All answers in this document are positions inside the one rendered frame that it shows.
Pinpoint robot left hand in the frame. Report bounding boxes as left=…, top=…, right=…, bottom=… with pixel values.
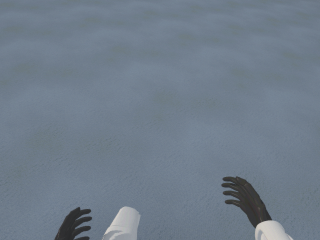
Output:
left=54, top=207, right=92, bottom=240

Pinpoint robot right hand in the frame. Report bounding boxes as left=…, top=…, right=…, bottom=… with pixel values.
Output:
left=221, top=176, right=272, bottom=228

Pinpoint right robot forearm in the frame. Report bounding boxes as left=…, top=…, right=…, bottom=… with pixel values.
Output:
left=255, top=220, right=294, bottom=240

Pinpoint robot left thigh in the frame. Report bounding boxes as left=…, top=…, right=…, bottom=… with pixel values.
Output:
left=101, top=206, right=141, bottom=240

